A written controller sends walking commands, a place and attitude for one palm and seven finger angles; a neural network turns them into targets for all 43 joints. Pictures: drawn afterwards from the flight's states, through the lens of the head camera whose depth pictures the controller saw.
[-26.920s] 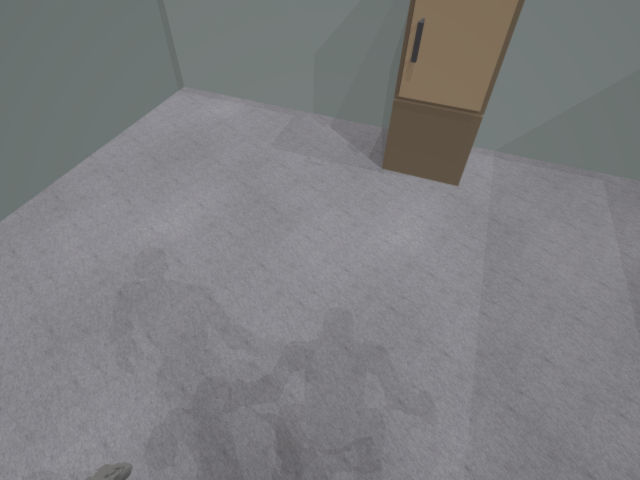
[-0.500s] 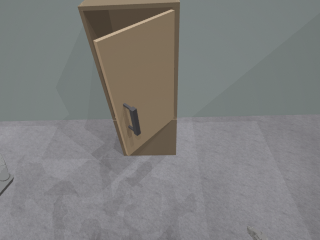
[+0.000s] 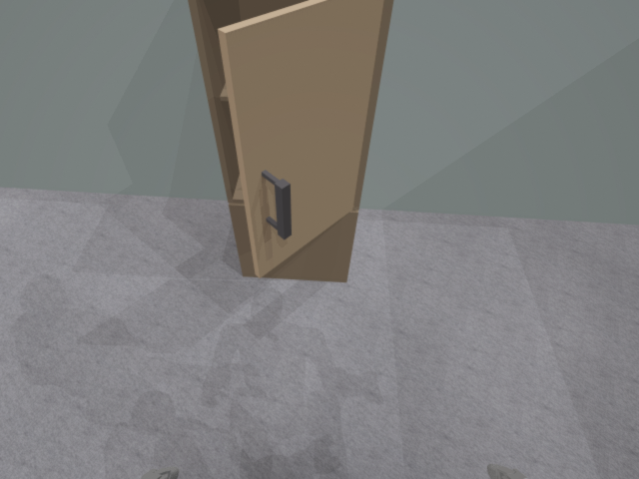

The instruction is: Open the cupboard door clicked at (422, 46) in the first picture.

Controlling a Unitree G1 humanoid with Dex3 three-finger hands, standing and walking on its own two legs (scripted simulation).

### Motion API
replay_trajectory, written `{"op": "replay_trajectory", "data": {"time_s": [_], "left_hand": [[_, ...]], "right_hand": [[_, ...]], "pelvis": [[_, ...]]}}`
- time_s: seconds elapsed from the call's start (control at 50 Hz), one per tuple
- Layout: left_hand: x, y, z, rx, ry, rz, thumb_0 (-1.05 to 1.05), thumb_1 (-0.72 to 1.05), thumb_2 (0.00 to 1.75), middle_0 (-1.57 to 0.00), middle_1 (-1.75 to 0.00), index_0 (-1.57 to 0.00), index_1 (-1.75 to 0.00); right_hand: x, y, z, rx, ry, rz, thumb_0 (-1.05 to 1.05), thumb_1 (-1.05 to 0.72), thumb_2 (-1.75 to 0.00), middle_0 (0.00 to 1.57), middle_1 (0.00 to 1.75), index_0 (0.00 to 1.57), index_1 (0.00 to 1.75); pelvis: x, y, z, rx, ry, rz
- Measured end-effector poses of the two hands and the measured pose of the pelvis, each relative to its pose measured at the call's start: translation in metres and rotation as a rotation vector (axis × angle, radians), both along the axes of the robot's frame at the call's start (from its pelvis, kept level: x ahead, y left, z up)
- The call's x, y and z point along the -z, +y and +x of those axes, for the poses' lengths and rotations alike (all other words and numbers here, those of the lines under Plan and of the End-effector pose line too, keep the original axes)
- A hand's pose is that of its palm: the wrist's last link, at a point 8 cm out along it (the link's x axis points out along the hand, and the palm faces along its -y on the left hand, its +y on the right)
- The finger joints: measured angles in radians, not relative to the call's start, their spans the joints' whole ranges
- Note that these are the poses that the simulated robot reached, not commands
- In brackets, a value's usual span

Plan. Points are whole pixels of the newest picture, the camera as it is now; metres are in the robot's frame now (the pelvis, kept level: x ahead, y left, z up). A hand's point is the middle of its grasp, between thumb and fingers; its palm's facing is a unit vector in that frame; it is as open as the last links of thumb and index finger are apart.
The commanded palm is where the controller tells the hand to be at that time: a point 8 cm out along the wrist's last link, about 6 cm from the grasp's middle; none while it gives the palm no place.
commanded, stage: let the arm hang, fingers relaxed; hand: left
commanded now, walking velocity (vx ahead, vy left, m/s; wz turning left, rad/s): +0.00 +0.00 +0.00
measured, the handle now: (276, 205) +0.63 +0.12 -0.09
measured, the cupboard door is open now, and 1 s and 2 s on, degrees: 48 48 48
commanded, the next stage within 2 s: look to check the result in 0.80 s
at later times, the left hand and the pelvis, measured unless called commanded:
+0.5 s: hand out of the picture +0.00 +0.21 -0.17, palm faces +0.03 -0.97 -0.23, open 7.4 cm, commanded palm none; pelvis +0.00 +0.03 +0.01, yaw -1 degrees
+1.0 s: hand out of the picture +0.03 +0.20 -0.17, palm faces +0.03 -0.98 -0.18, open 7.3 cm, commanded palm none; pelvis +0.03 +0.03 +0.01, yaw -1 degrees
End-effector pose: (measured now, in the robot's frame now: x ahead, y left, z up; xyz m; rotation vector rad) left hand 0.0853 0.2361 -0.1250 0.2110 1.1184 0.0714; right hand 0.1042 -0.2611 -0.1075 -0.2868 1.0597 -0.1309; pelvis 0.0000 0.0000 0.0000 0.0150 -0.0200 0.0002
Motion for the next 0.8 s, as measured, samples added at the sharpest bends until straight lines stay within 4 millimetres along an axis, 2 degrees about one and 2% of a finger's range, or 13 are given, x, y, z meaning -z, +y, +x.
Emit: {"op": "replay_trajectory", "data": {"time_s": [0.04, 0.1, 0.16, 0.22, 0.28, 0.36, 0.46, 0.62, 0.7, 0.8], "left_hand": [[0.014, -0.010, -0.031, -0.037, 0.094, -0.042, 0.01, 0.91, 0.90, -0.20, -0.30, -0.20, -0.30], [0.020, -0.004, -0.069, -0.101, 0.194, -0.037, 0.01, 0.95, 0.90, -0.20, -0.30, -0.21, -0.30], [0.019, 0.004, -0.100, -0.135, 0.279, -0.023, 0.01, 0.95, 0.90, -0.20, -0.30, -0.21, -0.30], [0.013, 0.013, -0.121, -0.158, 0.341, 0.003, 0.01, 0.94, 0.90, -0.20, -0.30, -0.20, -0.30], [0.007, 0.021, -0.131, -0.170, 0.375, 0.029, 0.01, 0.93, 0.90, -0.20, -0.30, -0.20, -0.30], [0.004, 0.029, -0.128, -0.171, 0.380, 0.050, 0.01, 0.92, 0.90, -0.20, -0.30, -0.20, -0.30], [0.006, 0.028, -0.105, -0.155, 0.333, 0.043, 0.01, 0.91, 0.90, -0.20, -0.30, -0.20, -0.30], [0.013, 0.013, -0.062, -0.121, 0.245, -0.005, 0.01, 0.92, 0.90, -0.20, -0.30, -0.20, -0.30], [0.014, 0.014, -0.054, -0.120, 0.238, -0.008, 0.01, 0.94, 0.90, -0.20, -0.30, -0.20, -0.30], [0.014, 0.015, -0.054, -0.125, 0.255, -0.012, 0.01, 0.94, 0.90, -0.20, -0.30, -0.20, -0.30]], "right_hand": [[0.004, 0.003, -0.026, 0.011, 0.095, -0.008, 0.01, -0.91, -0.90, 0.20, 0.30, 0.20, 0.30], [0.010, 0.011, -0.062, 0.032, 0.218, -0.002, 0.01, -0.91, -0.90, 0.20, 0.30, 0.20, 0.30], [0.017, 0.023, -0.090, 0.058, 0.304, 0.022, 0.01, -0.91, -0.90, 0.20, 0.30, 0.20, 0.30], [0.024, 0.036, -0.111, 0.083, 0.358, 0.055, 0.01, -0.91, -0.90, 0.20, 0.30, 0.20, 0.30], [0.030, 0.049, -0.125, 0.104, 0.389, 0.089, 0.01, -0.91, -0.90, 0.20, 0.30, 0.20, 0.30], [0.034, 0.064, -0.135, 0.126, 0.405, 0.122, 0.01, -0.91, -0.90, 0.20, 0.30, 0.20, 0.30], [0.036, 0.076, -0.136, 0.143, 0.402, 0.140, 0.00, -0.91, -0.90, 0.20, 0.30, 0.20, 0.30], [0.034, 0.084, -0.122, 0.154, 0.367, 0.139, 0.00, -0.91, -0.90, 0.20, 0.30, 0.20, 0.30], [0.033, 0.085, -0.113, 0.156, 0.352, 0.135, 0.00, -0.91, -0.90, 0.20, 0.30, 0.20, 0.30], [0.033, 0.086, -0.103, 0.153, 0.349, 0.132, 0.00, -0.91, -0.90, 0.20, 0.30, 0.20, 0.30]], "pelvis": [[-0.002, 0.000, -0.002, -0.003, -0.004, -0.006], [-0.004, 0.001, -0.005, -0.009, -0.005, -0.014], [-0.006, 0.005, -0.005, -0.010, -0.006, -0.020], [-0.007, 0.010, -0.005, -0.008, -0.006, -0.022], [-0.007, 0.014, -0.004, -0.004, -0.004, -0.022], [-0.008, 0.019, -0.002, 0.003, -0.001, -0.020], [-0.008, 0.024, 0.003, 0.008, 0.000, -0.017], [-0.008, 0.028, 0.012, 0.013, 0.000, -0.015], [-0.008, 0.028, 0.017, 0.014, 0.001, -0.016], [-0.008, 0.030, 0.023, 0.013, 0.004, -0.017]]}}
